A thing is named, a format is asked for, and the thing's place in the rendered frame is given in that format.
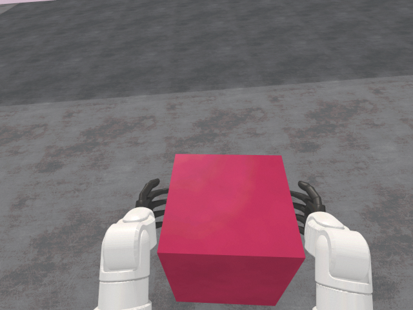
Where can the left robot forearm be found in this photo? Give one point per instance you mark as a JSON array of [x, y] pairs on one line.
[[125, 262]]

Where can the carton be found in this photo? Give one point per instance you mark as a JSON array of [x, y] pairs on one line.
[[229, 232]]

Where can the right robot hand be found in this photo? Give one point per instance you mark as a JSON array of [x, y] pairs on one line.
[[312, 201]]

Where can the right robot forearm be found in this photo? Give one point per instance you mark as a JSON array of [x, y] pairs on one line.
[[342, 264]]

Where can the left robot hand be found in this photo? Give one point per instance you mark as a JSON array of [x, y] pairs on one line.
[[146, 196]]

